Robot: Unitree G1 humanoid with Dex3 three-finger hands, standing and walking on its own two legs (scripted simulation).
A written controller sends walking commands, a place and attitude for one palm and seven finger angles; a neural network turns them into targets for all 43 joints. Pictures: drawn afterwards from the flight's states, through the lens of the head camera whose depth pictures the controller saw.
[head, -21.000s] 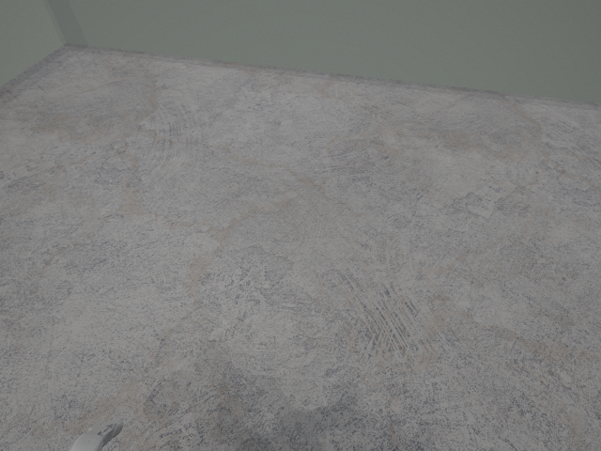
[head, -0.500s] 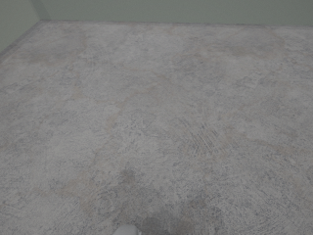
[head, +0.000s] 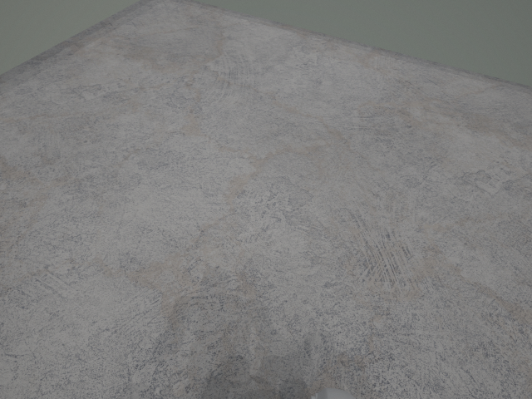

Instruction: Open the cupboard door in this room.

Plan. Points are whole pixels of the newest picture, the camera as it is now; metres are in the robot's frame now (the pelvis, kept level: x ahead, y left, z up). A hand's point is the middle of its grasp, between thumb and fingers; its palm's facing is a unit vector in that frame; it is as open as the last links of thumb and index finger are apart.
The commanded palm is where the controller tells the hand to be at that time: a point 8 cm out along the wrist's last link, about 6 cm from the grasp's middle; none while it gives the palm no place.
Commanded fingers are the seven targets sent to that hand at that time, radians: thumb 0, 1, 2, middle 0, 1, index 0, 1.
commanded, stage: turn or walk to find it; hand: left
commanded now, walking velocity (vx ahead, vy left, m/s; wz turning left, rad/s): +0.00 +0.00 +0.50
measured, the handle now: out of the picture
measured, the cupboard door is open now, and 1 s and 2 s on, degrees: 0 0 0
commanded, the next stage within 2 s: none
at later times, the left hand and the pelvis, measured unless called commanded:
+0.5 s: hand out of the picture +0.00 +0.14 -0.15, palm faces +0.28 -0.92 -0.27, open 7.4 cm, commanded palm none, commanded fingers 0.00 0.90 0.90 -0.20 -0.30 -0.20 -0.30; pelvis -0.03 -0.07 +0.00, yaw +16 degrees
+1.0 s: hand out of the picture -0.12 +0.21 -0.17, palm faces +0.54 -0.80 -0.25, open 7.4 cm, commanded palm none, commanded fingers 0.00 0.90 0.90 -0.20 -0.30 -0.20 -0.30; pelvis -0.07 -0.02 +0.00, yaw +31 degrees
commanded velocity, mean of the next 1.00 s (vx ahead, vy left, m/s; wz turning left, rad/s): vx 0.00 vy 0.00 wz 0.50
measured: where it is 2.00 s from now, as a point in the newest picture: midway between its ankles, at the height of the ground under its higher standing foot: outside the picture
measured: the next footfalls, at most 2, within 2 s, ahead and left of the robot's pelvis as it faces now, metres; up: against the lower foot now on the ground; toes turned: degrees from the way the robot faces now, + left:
right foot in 0.20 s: +0.04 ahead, -0.15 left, +0.00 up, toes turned +3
left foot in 0.72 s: -0.07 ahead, +0.09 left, +0.00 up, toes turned +29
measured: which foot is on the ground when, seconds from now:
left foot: down 0.00-0.20, up 0.22-0.70, down 0.72-1.00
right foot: up 0.00-0.18, down 0.20-0.72, up 0.74-1.00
